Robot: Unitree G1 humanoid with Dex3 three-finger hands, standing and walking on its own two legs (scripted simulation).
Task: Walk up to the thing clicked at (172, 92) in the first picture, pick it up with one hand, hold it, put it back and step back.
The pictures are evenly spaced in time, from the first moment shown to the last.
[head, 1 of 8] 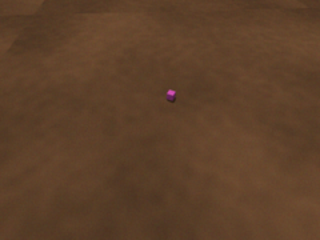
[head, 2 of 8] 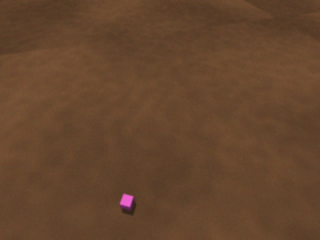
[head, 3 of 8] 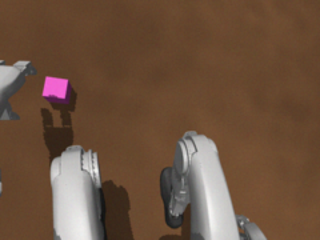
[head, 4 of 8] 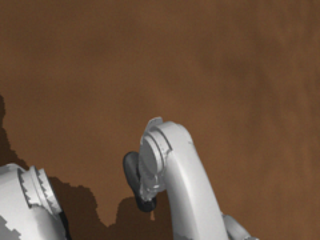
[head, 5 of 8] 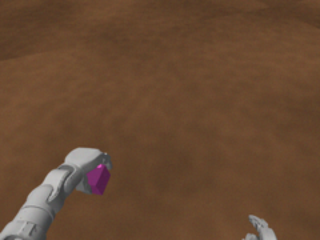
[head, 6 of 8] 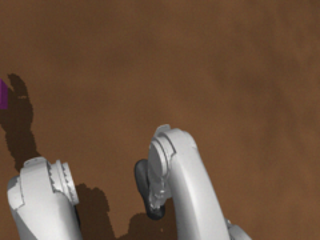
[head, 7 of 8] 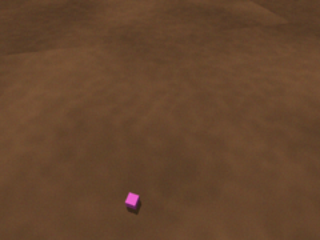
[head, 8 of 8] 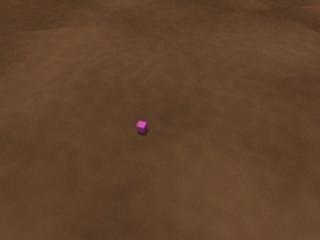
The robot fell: no
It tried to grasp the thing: yes
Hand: left
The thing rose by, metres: 0.66
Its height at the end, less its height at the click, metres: +0.00
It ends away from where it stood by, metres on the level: 0.01
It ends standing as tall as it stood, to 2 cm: yes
